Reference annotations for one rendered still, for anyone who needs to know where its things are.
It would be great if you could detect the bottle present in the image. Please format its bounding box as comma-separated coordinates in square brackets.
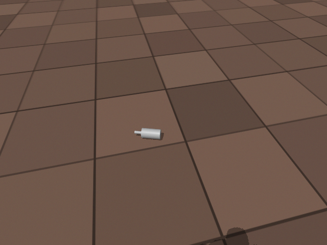
[134, 128, 161, 139]

